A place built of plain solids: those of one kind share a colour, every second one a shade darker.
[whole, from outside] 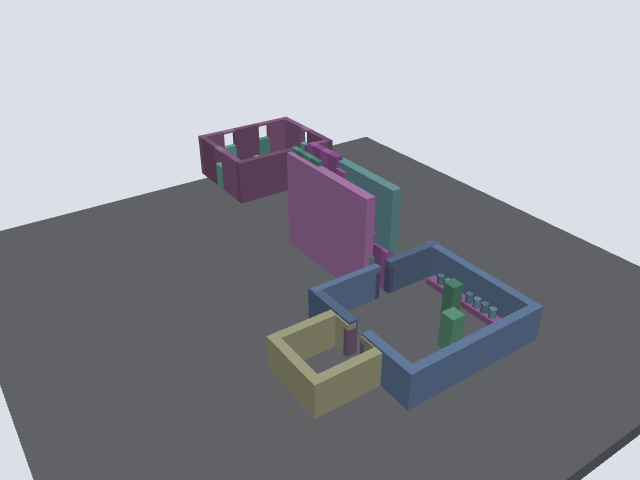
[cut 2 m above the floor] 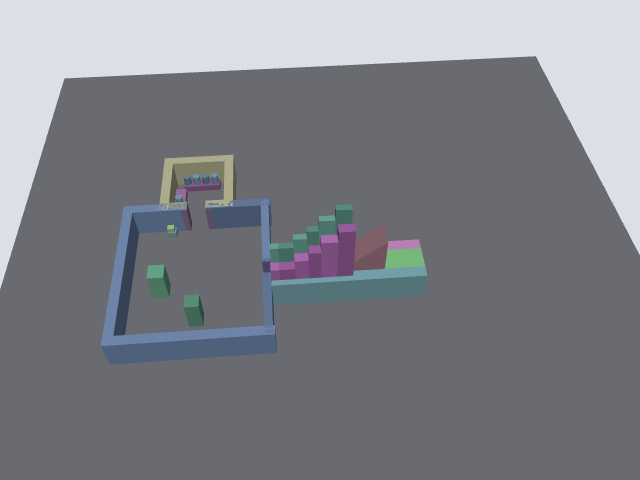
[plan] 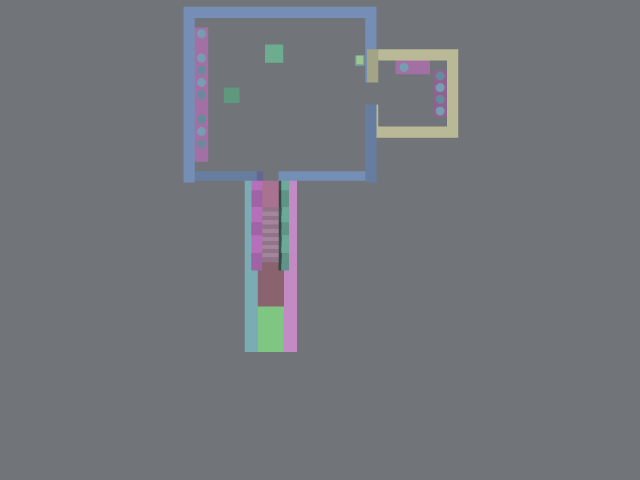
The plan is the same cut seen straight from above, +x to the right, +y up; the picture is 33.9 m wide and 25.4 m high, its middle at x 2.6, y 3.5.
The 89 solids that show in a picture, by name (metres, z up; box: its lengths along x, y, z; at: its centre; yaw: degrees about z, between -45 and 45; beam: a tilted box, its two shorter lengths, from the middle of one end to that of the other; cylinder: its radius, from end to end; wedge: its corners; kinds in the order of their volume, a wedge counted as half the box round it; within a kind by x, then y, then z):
{
 "wall_chamber_1": {"box": [0.6, 9.31, 2.75], "at": [-4.33, 11.19, 1.07]},
 "wall_chamber_2": {"box": [4.13, 0.5, 2.75], "at": [-2.47, 6.89, 1.07]},
 "wall_chamber_3": {"box": [10.22, 0.6, 2.75], "at": [0.48, 15.55, 1.07]},
 "wall_chamber_4": {"box": [5.09, 0.5, 2.75], "at": [2.94, 6.89, 1.07]},
 "wall_chamber_5": {"box": [0.6, 4.14, 2.75], "at": [5.29, 8.61, 1.07]},
 "wall_chamber_6": {"box": [0.6, 4.02, 2.75], "at": [5.29, 13.84, 1.07]},
 "mass_rock_left_1": {"box": [0.7, 9.06, 7.59], "at": [-1.03, 2.11, 3.5]},
 "mass_rock_right_1": {"box": [0.7, 9.06, 7.59], "at": [1.03, 2.11, 3.5]},
 "wall_yard_1": {"box": [0.45, 2.71, 3.0], "at": [-2.34, -7.44, 5.85]},
 "wall_yard_2": {"box": [0.45, 2.71, 3.0], "at": [-2.34, -3.78, 5.85]},
 "wall_yard_3": {"box": [1.89, 0.45, 3.0], "at": [-1.62, -8.57, 5.85]},
 "wall_yard_4": {"box": [2.17, 0.45, 3.0], "at": [-1.48, -2.65, 5.85]},
 "wall_yard_5": {"box": [2.06, 0.45, 3.0], "at": [1.3, -8.57, 5.85]},
 "wall_yard_6": {"box": [4.77, 0.45, 3.0], "at": [2.79, -2.65, 5.85]},
 "wall_yard_7": {"box": [1.89, 0.45, 3.0], "at": [4.23, -8.57, 5.85]},
 "wall_yard_8": {"box": [0.45, 2.71, 3.0], "at": [4.95, -7.44, 5.85]},
 "wall_yard_9": {"box": [0.45, 2.71, 3.0], "at": [4.95, -3.78, 5.85]},
 "wall_side_chamber_1": {"box": [0.6, 1.76, 2.6], "at": [5.39, 9.8, 1.0]},
 "wall_side_chamber_2": {"box": [0.6, 1.76, 2.6], "at": [5.39, 12.71, 1.0]},
 "wall_side_chamber_3": {"box": [4.83, 0.6, 2.6], "at": [7.5, 9.21, 1.0]},
 "wall_side_chamber_4": {"box": [4.83, 0.6, 2.6], "at": [7.5, 13.29, 1.0]},
 "wall_side_chamber_5": {"box": [0.6, 4.68, 2.6], "at": [9.62, 11.25, 1.0]},
 "fill_under_steps_1": {"wedge": [[-0.69, -0.02, -0.3], [-0.69, -0.02, 4.42], [-0.69, 5.35, -0.3], [-0.69, 5.35, -0.24], [0.69, -0.02, -0.3], [0.69, -0.02, 4.42], [0.69, 5.35, -0.3], [0.69, 5.35, -0.24]]},
 "mass_under_head_1": {"box": [1.39, 2.41, 4.65], "at": [0.0, -1.22, 2.02]},
 "rock_left_1": {"wedge": [[-1.05, 0.0, 3.37], [-1.05, 0.0, 7.59], [-1.05, 0.88, 3.37], [-1.05, 0.88, 7.59], [-0.52, 0.88, 3.37], [-0.49, 0.0, 3.37], [-0.49, 0.88, 7.59], [-0.46, 0.0, 7.59]]},
 "rock_left_2": {"wedge": [[-1.05, 0.88, 2.48], [-1.05, 0.88, 6.81], [-1.05, 1.88, 2.48], [-1.05, 1.88, 6.81], [-0.52, 0.88, 2.48], [-0.49, 0.88, 6.81], [-0.49, 1.88, 2.48], [-0.46, 1.88, 6.81]]},
 "rock_left_3": {"wedge": [[-1.04, 1.88, 1.65], [-1.04, 1.88, 5.92], [-1.04, 2.82, 1.65], [-1.04, 2.82, 5.92], [-0.5, 1.88, 1.65], [-0.49, 2.82, 1.65], [-0.47, 1.88, 5.92], [-0.46, 2.82, 5.92]]},
 "rock_left_4": {"wedge": [[-1.03, 2.82, 0.83], [-1.03, 2.82, 5.1], [-1.03, 3.75, 0.83], [-1.03, 3.75, 5.1], [-0.5, 2.82, 0.83], [-0.48, 3.75, 0.83], [-0.46, 2.82, 5.1], [-0.45, 3.75, 5.1]]},
 "rock_left_5": {"wedge": [[-1.03, 3.75, 0.21], [-1.03, 3.75, 4.27], [-1.03, 4.45, 0.21], [-1.03, 4.45, 4.27], [-0.49, 4.45, 0.21], [-0.48, 3.75, 0.21], [-0.46, 4.45, 4.27], [-0.45, 3.75, 4.27]]},
 "rock_left_6": {"wedge": [[-1.03, 4.45, -0.5], [-1.03, 4.45, 3.65], [-1.03, 5.24, -0.5], [-1.03, 5.24, 3.65], [-0.5, 4.45, -0.5], [-0.47, 4.45, 3.65], [-0.47, 5.24, -0.5], [-0.44, 5.24, 3.65]]},
 "rock_left_7": {"wedge": [[-1.03, 5.24, -0.5], [-1.03, 5.24, 2.94], [-1.03, 6.13, -0.5], [-1.03, 6.13, 2.94], [-0.48, 6.13, -0.5], [-0.47, 5.24, -0.5], [-0.46, 6.13, 2.94], [-0.45, 5.24, 2.94]]},
 "rock_left_8": {"wedge": [[-1.02, 6.13, -0.5], [-1.02, 6.13, 2.94], [-1.02, 6.64, -0.5], [-1.02, 6.64, 2.94], [-0.48, 6.13, -0.5], [-0.46, 6.13, 2.94], [-0.46, 6.64, -0.5], [-0.44, 6.64, 2.94]]},
 "rock_left_9": {"wedge": [[-1.01, -0.87, 4.15], [-1.01, -0.87, 7.59], [-1.01, 0.0, 4.15], [-1.01, 0.0, 7.59], [-0.48, 0.0, 4.15], [-0.46, 0.0, 7.59], [-0.44, -0.87, 4.15], [-0.42, -0.87, 7.59]]},
 "rock_left_10": {"wedge": [[-0.98, -2.42, 4.15], [-0.98, -2.42, 7.59], [-0.98, -1.71, 4.15], [-0.98, -1.71, 7.59], [-0.44, -2.42, 4.15], [-0.42, -2.42, 7.59], [-0.42, -1.71, 4.15], [-0.39, -1.71, 7.59]]},
 "rock_left_11": {"wedge": [[-0.98, -1.71, 4.15], [-0.98, -1.71, 7.59], [-0.98, -0.87, 4.15], [-0.98, -0.87, 7.59], [-0.44, -0.87, 4.15], [-0.42, -1.71, 4.15], [-0.42, -0.87, 7.59], [-0.39, -1.71, 7.59]]},
 "rock_right_1": {"wedge": [[0.36, 1.88, 1.65], [0.39, 2.82, 1.65], [0.54, 1.88, 5.92], [0.58, 2.82, 5.92], [0.96, 1.88, 1.65], [0.96, 1.88, 5.92], [0.96, 2.82, 1.65], [0.96, 2.82, 5.92]]},
 "rock_right_2": {"wedge": [[0.36, 2.82, 0.83], [0.39, 3.75, 0.83], [0.54, 2.82, 5.1], [0.58, 3.75, 5.1], [0.96, 2.82, 0.83], [0.96, 2.82, 5.1], [0.96, 3.75, 0.83], [0.96, 3.75, 5.1]]},
 "rock_right_3": {"wedge": [[0.36, 4.45, -0.5], [0.39, 5.24, -0.5], [0.54, 4.45, 3.65], [0.58, 5.24, 3.65], [0.97, 4.45, -0.5], [0.97, 4.45, 3.65], [0.97, 5.24, -0.5], [0.97, 5.24, 3.65]]},
 "rock_right_4": {"wedge": [[0.37, 3.75, 0.21], [0.39, 4.45, 0.21], [0.54, 3.75, 4.27], [0.57, 4.45, 4.27], [0.96, 3.75, 0.21], [0.96, 3.75, 4.27], [0.96, 4.45, 0.21], [0.96, 4.45, 4.27]]},
 "rock_right_5": {"wedge": [[0.38, 0.0, 3.37], [0.42, 0.88, 3.37], [0.57, 0.0, 7.59], [0.6, 0.88, 7.59], [0.99, 0.0, 3.37], [0.99, 0.0, 7.59], [0.99, 0.88, 3.37], [0.99, 0.88, 7.59]]},
 "rock_right_6": {"wedge": [[0.39, 5.24, -0.5], [0.39, 6.13, -0.5], [0.54, 6.13, 2.94], [0.55, 5.24, 2.94], [0.97, 5.24, -0.5], [0.97, 5.24, 2.94], [0.97, 6.13, -0.5], [0.97, 6.13, 2.94]]},
 "rock_right_7": {"wedge": [[0.39, 6.13, -0.5], [0.4, 6.64, -0.5], [0.54, 6.13, 2.94], [0.55, 6.64, 2.94], [0.97, 6.13, -0.5], [0.97, 6.13, 2.94], [0.97, 6.64, -0.5], [0.97, 6.64, 2.94]]},
 "rock_right_8": {"wedge": [[0.4, -2.42, 4.15], [0.43, -1.71, 4.15], [0.55, -2.42, 7.59], [0.58, -1.71, 7.59], [0.99, -2.42, 4.15], [0.99, -2.42, 7.59], [0.99, -1.71, 4.15], [0.99, -1.71, 7.59]]},
 "rock_right_9": {"wedge": [[0.42, 0.0, 4.15], [0.43, -0.87, 4.15], [0.57, 0.0, 7.59], [0.59, -0.87, 7.59], [1.0, -0.87, 4.15], [1.0, -0.87, 7.59], [1.0, 0.0, 4.15], [1.0, 0.0, 7.59]]},
 "rock_right_10": {"wedge": [[0.43, -1.71, 4.15], [0.43, -0.87, 4.15], [0.58, -1.71, 7.59], [0.59, -0.87, 7.59], [1.01, -1.71, 4.15], [1.01, -1.71, 7.59], [1.01, -0.87, 4.15], [1.01, -0.87, 7.59]]},
 "bench_1": {"box": [0.72, 7.11, 0.48], "at": [-3.67, 11.19, 0.19]},
 "bench_2": {"box": [1.83, 0.72, 0.52], "at": [7.5, 12.63, 0.21]},
 "bench_3": {"box": [0.72, 2.48, 0.51], "at": [8.96, 11.25, 0.21]},
 "pillar_1": {"box": [0.83, 0.83, 2.5], "at": [-2.08, 11.16, 1.2]},
 "pillar_2": {"box": [0.97, 0.97, 2.5], "at": [0.18, 13.36, 1.2]},
 "wall_yard_under_light_1": {"box": [0.95, 0.45, 1.75], "at": [-0.2, -8.57, 5.22]},
 "wall_yard_under_light_2": {"box": [0.95, 0.45, 1.75], "at": [2.81, -8.57, 5.22]},
 "wall_yard_under_light_3": {"box": [0.45, 0.95, 1.75], "at": [4.95, -5.61, 5.22]},
 "cask_1": {"cylinder": 0.23, "from": [-3.67, 8.61, 0.43], "to": [-3.67, 8.61, 1.05]},
 "cask_2": {"cylinder": 0.23, "from": [-3.67, 9.25, 0.43], "to": [-3.67, 9.25, 1.05]},
 "cask_3": {"cylinder": 0.23, "from": [-3.67, 9.9, 0.43], "to": [-3.67, 9.9, 1.05]},
 "cask_4": {"cylinder": 0.23, "from": [-3.67, 11.19, 0.43], "to": [-3.67, 11.19, 1.05]},
 "cask_5": {"cylinder": 0.23, "from": [-3.67, 11.84, 0.43], "to": [-3.67, 11.84, 1.05]},
 "cask_6": {"cylinder": 0.23, "from": [-3.67, 12.48, 0.43], "to": [-3.67, 12.48, 1.05]},
 "cask_7": {"cylinder": 0.23, "from": [-3.67, 13.13, 0.43], "to": [-3.67, 13.13, 1.05]},
 "cask_8": {"cylinder": 0.23, "from": [-3.67, 14.42, 0.43], "to": [-3.67, 14.42, 1.05]},
 "cask_9": {"cylinder": 0.23, "from": [7.05, 12.63, 0.47], "to": [7.05, 12.63, 1.09]},
 "cask_10": {"cylinder": 0.23, "from": [8.96, 10.32, 0.46], "to": [8.96, 10.32, 1.08]},
 "cask_11": {"cylinder": 0.23, "from": [8.96, 10.94, 0.46], "to": [8.96, 10.94, 1.08]},
 "cask_12": {"cylinder": 0.23, "from": [8.96, 11.56, 0.46], "to": [8.96, 11.56, 1.08]},
 "cask_13": {"cylinder": 0.23, "from": [8.96, 12.18, 0.46], "to": [8.96, 12.18, 1.08]},
 "floor_lower_1": {"box": [1.75, 1.76, 0.4], "at": [0.0, 5.76, -0.2]},
 "tread_1": {"wedge": [[-0.69, 2.32, 1.99], [-0.69, 2.32, 2.47], [-0.69, 2.6, 1.99], [-0.69, 2.6, 2.46], [0.69, 2.32, 1.99], [0.69, 2.32, 2.49], [0.69, 2.6, 1.99], [0.69, 2.6, 2.49]]},
 "tread_2": {"wedge": [[-0.69, 2.55, 1.78], [-0.69, 2.55, 2.28], [-0.69, 2.81, 1.78], [-0.69, 2.81, 2.27], [0.69, 2.56, 1.78], [0.69, 2.56, 2.3], [0.69, 2.8, 1.78], [0.69, 2.8, 2.29]]},
 "tread_3": {"wedge": [[-0.69, 2.77, 1.58], [-0.69, 2.77, 2.08], [-0.69, 3.04, 1.58], [-0.69, 3.04, 2.07], [0.69, 2.76, 1.58], [0.69, 2.76, 2.09], [0.69, 3.01, 1.58], [0.69, 3.01, 2.08]]},
 "tread_4": {"wedge": [[-0.69, 3.0, 1.37], [-0.69, 3.0, 1.87], [-0.69, 3.24, 1.37], [-0.69, 3.24, 1.87], [0.69, 2.97, 1.37], [0.69, 2.97, 1.88], [0.69, 3.24, 1.37], [0.69, 3.24, 1.88]]},
 "tread_5": {"wedge": [[-0.69, 3.2, 1.18], [-0.69, 3.2, 1.67], [-0.69, 3.45, 1.18], [-0.69, 3.45, 1.66], [0.69, 3.2, 1.18], [0.69, 3.2, 1.68], [0.69, 3.44, 1.18], [0.69, 3.44, 1.67]]},
 "tread_6": {"wedge": [[-0.69, 3.41, 1.0], [-0.69, 3.41, 1.48], [-0.69, 3.66, 1.0], [-0.69, 3.66, 1.47], [0.69, 3.4, 1.0], [0.69, 3.4, 1.5], [0.69, 3.66, 1.0], [0.69, 3.66, 1.48]]},
 "tread_7": {"wedge": [[-0.69, 3.61, 0.81], [-0.69, 3.61, 1.3], [-0.69, 3.87, 0.81], [-0.69, 3.87, 1.29], [0.69, 3.62, 0.81], [0.69, 3.62, 1.3], [0.69, 3.88, 0.81], [0.69, 3.88, 1.29]]},
 "tread_8": {"wedge": [[-0.69, 3.83, 0.63], [-0.69, 3.83, 1.12], [-0.69, 4.08, 0.63], [-0.69, 4.08, 1.11], [0.69, 3.84, 0.63], [0.69, 3.84, 1.12], [0.69, 4.09, 0.63], [0.69, 4.09, 1.11]]},
 "tread_9": {"wedge": [[-0.69, 4.04, 0.43], [-0.69, 4.04, 0.94], [-0.69, 4.32, 0.43], [-0.69, 4.32, 0.93], [0.69, 4.05, 0.43], [0.69, 4.05, 0.92], [0.69, 4.33, 0.43], [0.69, 4.33, 0.91]]},
 "tread_10": {"wedge": [[-0.69, 4.28, 0.23], [-0.69, 4.28, 0.73], [-0.69, 4.55, 0.23], [-0.69, 4.55, 0.72], [0.69, 4.29, 0.23], [0.69, 4.29, 0.74], [0.69, 4.56, 0.23], [0.69, 4.56, 0.73]]},
 "tread_11": {"wedge": [[-0.69, 4.51, 0.04], [-0.69, 4.51, 0.53], [-0.69, 4.77, 0.04], [-0.69, 4.77, 0.52], [0.69, 4.52, 0.04], [0.69, 4.52, 0.54], [0.69, 4.77, 0.04], [0.69, 4.77, 0.53]]},
 "tread_12": {"wedge": [[-0.69, 4.73, -0.15], [-0.69, 4.73, 0.33], [-0.69, 5.0, -0.15], [-0.69, 5.0, 0.33], [0.69, 4.74, -0.15], [0.69, 4.74, 0.34], [0.69, 5.02, -0.15], [0.69, 5.02, 0.33]]},
 "tread_13": {"wedge": [[-0.69, 4.96, -0.3], [-0.69, 4.96, 0.15], [-0.69, 5.24, -0.3], [-0.69, 5.24, 0.14], [0.69, 4.98, -0.3], [0.69, 4.98, 0.15], [0.69, 5.24, -0.3], [0.69, 5.24, 0.14]]},
 "jamb_side_mouth_1": {"box": [0.7, 0.35, 1.95], "at": [5.34, 10.5, 0.93]},
 "jamb_side_mouth_2": {"box": [0.7, 0.35, 1.95], "at": [5.34, 12.0, 0.93]},
 "jamb_chamber_mouth_1": {"box": [0.35, 0.5, 2.06], "at": [-0.57, 6.89, 0.98]},
 "jamb_chamber_mouth_2": {"box": [0.35, 0.5, 2.06], "at": [0.57, 6.89, 0.98]},
 "wall_yard_over_light_1": {"box": [0.95, 0.45, 0.15], "at": [-0.2, -8.57, 7.28]},
 "wall_yard_over_light_2": {"box": [0.95, 0.45, 0.15], "at": [2.81, -8.57, 7.28]},
 "wall_yard_over_light_3": {"box": [0.45, 0.95, 0.15], "at": [4.95, -5.61, 7.28]},
 "crate_chamber_1": {"box": [0.49, 0.56, 0.47], "at": [4.71, 13.0, 0.19]},
 "crate_upper_chamber_1": {"box": [0.35, 0.44, 0.34], "at": [4.7, 13.04, 0.59]}
}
